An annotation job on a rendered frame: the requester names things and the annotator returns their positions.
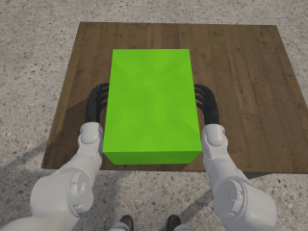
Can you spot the right robot upper arm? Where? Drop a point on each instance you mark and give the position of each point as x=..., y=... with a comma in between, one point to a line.
x=242, y=207

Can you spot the robot left shin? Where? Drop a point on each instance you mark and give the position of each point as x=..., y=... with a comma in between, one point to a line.
x=121, y=224

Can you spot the carton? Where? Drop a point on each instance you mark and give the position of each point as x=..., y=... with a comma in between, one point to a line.
x=151, y=114

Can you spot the table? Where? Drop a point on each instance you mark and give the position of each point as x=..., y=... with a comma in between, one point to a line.
x=260, y=104

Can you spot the left robot hand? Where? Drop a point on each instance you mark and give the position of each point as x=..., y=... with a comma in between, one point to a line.
x=94, y=106

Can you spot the left robot upper arm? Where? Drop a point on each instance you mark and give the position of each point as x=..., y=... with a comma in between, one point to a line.
x=57, y=203

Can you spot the left robot foot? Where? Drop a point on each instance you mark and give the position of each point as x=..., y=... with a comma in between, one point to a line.
x=128, y=221

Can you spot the right robot forearm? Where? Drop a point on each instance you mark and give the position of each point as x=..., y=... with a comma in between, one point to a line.
x=216, y=160

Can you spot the left robot forearm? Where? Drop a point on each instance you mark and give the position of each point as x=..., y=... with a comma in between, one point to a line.
x=88, y=157

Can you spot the right robot hand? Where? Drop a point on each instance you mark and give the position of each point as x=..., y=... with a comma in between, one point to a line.
x=209, y=106

